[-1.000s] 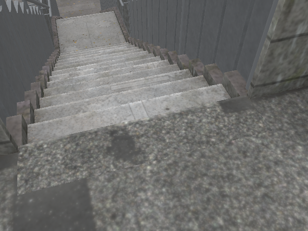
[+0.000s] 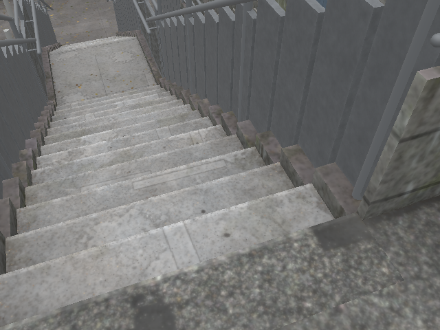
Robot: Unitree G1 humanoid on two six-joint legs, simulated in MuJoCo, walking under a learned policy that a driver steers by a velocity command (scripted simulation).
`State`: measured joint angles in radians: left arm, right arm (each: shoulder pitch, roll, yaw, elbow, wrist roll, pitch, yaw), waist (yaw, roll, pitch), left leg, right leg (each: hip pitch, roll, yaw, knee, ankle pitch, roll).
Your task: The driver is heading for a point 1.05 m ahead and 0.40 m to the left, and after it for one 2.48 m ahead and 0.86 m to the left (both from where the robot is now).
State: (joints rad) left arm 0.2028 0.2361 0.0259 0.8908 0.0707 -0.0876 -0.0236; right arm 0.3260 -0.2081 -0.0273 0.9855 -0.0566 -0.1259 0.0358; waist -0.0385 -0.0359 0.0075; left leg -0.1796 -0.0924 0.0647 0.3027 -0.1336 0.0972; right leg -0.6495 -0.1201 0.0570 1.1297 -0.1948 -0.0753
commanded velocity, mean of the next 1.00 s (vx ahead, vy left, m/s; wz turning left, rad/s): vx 0.50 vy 0.00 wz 0.46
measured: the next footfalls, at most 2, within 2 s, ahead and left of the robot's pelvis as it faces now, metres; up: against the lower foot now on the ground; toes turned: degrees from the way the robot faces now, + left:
right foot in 0.26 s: +0.31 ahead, -0.16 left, +0.00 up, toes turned +4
left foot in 0.84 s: +0.52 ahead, +0.20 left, +0.00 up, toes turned +27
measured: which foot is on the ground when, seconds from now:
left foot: down 0.00-0.28, up 0.30-0.82, down 0.84-1.00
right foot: up 0.00-0.24, down 0.26-0.88, up 0.90-1.00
